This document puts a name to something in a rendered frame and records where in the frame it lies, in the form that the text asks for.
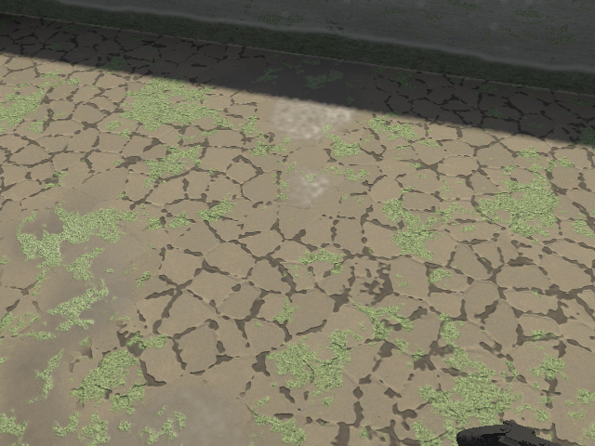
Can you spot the right robot hand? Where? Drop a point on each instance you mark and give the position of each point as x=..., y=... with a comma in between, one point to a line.
x=509, y=434

